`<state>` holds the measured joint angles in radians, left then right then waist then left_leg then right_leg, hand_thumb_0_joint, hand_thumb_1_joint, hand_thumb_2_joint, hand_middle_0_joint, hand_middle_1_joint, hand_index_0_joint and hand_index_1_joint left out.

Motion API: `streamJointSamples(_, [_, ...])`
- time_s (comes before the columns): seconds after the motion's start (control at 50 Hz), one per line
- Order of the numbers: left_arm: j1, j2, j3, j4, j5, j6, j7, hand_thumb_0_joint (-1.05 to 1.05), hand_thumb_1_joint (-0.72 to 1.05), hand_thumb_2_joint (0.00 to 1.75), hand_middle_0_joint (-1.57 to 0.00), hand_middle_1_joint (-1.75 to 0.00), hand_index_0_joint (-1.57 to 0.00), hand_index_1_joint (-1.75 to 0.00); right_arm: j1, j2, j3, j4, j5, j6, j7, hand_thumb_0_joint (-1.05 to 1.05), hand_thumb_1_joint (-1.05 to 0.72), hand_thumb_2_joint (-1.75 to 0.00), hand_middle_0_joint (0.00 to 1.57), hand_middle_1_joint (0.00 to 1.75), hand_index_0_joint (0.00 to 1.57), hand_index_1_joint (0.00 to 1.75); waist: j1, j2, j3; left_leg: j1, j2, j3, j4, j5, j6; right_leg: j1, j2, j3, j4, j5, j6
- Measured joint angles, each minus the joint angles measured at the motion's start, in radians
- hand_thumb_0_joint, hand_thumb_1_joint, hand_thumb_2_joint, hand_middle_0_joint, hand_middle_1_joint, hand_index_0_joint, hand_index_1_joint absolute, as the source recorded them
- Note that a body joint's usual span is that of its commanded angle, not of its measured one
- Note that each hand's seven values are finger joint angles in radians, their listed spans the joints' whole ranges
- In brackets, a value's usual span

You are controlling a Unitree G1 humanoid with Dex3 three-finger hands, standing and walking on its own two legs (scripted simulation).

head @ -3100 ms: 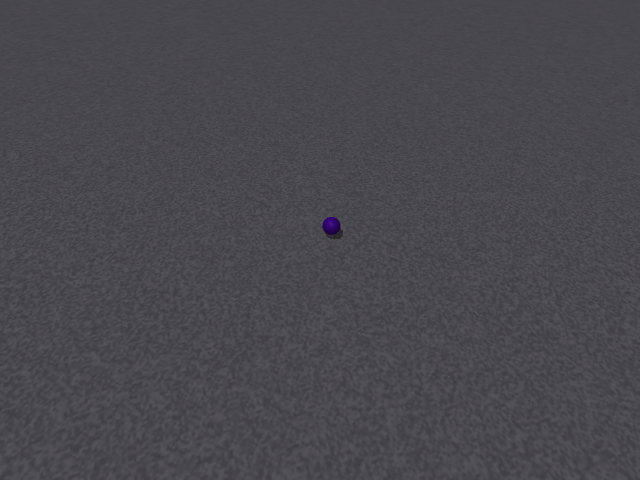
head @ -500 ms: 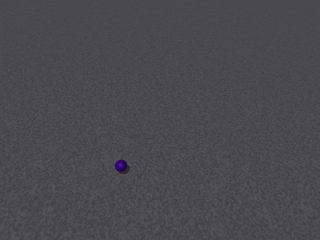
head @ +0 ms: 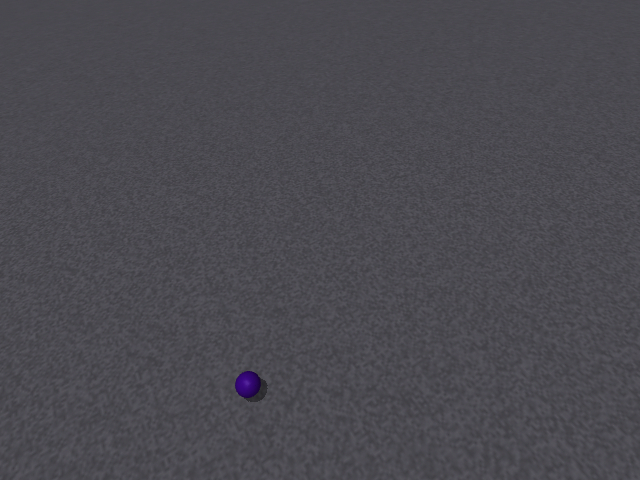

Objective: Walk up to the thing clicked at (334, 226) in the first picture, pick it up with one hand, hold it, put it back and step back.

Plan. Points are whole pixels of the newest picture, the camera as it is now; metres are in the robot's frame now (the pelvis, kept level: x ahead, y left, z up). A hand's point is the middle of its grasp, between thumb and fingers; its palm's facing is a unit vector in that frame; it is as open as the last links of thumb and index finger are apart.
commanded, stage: walk up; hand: left
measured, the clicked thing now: (248, 384) +0.54 +0.29 -0.72
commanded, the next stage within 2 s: stand in 1.96 s
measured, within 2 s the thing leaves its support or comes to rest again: neither
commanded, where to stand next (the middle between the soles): +0.17 +0.05 m, yaw +0 degrees
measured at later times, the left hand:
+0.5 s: hand out of the picture +0.14 +0.33 -0.15, palm faces -0.07 -0.93 -0.37, open 7.3 cm
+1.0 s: hand (149, 410) +0.26 +0.29 -0.13, palm faces -0.05 -0.94 -0.34, open 7.3 cm
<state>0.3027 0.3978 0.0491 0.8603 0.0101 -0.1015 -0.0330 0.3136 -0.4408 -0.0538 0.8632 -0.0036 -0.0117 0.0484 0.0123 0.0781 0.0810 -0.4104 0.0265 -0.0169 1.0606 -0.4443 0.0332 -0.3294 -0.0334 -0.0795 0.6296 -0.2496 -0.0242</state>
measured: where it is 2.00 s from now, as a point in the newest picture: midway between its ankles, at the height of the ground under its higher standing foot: outside the picture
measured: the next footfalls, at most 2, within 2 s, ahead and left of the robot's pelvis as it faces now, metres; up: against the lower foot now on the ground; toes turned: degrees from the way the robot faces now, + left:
left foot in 0.26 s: +0.20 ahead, +0.16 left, +0.00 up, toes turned +1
right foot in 0.56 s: +0.18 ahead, -0.08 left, +0.00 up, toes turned -4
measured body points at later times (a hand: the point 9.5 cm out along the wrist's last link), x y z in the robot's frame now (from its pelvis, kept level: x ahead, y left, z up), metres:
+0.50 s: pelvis +0.10 +0.05 +0.00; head +0.12 +0.07 +0.45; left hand +0.15 +0.37 -0.13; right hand +0.18 -0.27 -0.10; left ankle +0.16 +0.16 -0.72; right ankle +0.13 -0.09 -0.70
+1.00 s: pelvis +0.15 +0.04 +0.02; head +0.16 +0.04 +0.47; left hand +0.26 +0.34 -0.11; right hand +0.23 -0.26 -0.11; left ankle +0.16 +0.16 -0.72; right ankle +0.14 -0.08 -0.72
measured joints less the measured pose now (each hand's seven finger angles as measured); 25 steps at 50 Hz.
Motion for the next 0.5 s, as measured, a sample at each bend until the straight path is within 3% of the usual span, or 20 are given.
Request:
streamJointSamples(0.16, [0.048,0.014,-0.007,-0.011,0.007,0.006,0.012,0.0,0.9,0.9,-0.21,-0.3,-0.21,-0.3,-0.045,0.01,-0.013,-0.005,-0.016,0.002,0.021,0.0,-0.9,-0.89,0.2,0.3,0.2,0.3,0.023,-0.016,0.007,-0.091,0.056,0.014,-0.229,0.134,-0.031,0.095,-0.012,-0.001,-0.084,-0.018,0.018])
streamJointSamples(0.26, [0.042,0.034,-0.02,0.005,0.002,0.035,0.024,0.01,0.9,0.9,-0.21,-0.3,-0.21,-0.3,-0.078,0.015,-0.013,0.007,-0.009,-0.015,0.003,0.0,-0.9,-0.89,0.2,0.3,0.2,0.3,0.024,-0.046,0.014,-0.001,0.036,0.04,-0.441,0.278,-0.022,0.078,-0.039,0.008,0.036,-0.115,0.053])
streamJointSamples(0.3, [0.016,0.04,-0.021,0.017,-0.002,0.057,0.029,0.01,0.9,0.9,-0.21,-0.3,-0.21,-0.3,-0.094,0.032,-0.012,0.009,-0.011,-0.023,-0.003,0.0,-0.9,-0.89,0.2,0.3,0.2,0.3,0.023,-0.085,0.025,-0.01,0.011,0.058,-0.393,0.243,-0.022,0.035,-0.056,0.044,0.153,-0.191,0.018])
streamJointSamples(0.34, [-0.002,0.037,-0.024,0.031,0.0,0.07,0.033,0.01,0.91,0.9,-0.21,-0.3,-0.21,-0.3,-0.103,0.045,-0.004,0.001,-0.005,-0.025,0.0,0.0,-0.9,-0.89,0.2,0.3,0.2,0.3,0.016,-0.094,0.028,-0.009,0.015,0.062,-0.375,0.219,-0.007,-0.025,-0.021,0.071,0.298,-0.263,-0.002])
streamJointSamples(0.38, [-0.01,0.039,-0.025,0.043,-0.001,0.072,0.032,0.01,0.91,0.9,-0.21,-0.3,-0.21,-0.3,-0.105,0.06,0.005,-0.008,-0.005,-0.026,-0.003,0.0,-0.9,-0.89,0.2,0.3,0.21,0.3,0.006,-0.109,0.027,0.012,0.017,0.07,-0.397,0.219,-0.002,-0.071,-0.006,0.076,0.369,-0.256,-0.01])
streamJointSamples(0.5, [-0.014,0.022,-0.017,0.076,0.008,0.067,0.021,0.01,0.91,0.9,-0.21,-0.3,-0.21,-0.3,-0.092,0.047,0.016,-0.004,-0.013,-0.02,-0.012,0.0,-0.9,-0.89,0.21,0.3,0.21,0.3,-0.02,-0.102,0.007,0.047,0.018,0.082,-0.43,0.21,-0.002,-0.075,-0.01,0.047,0.197,-0.179,0.001])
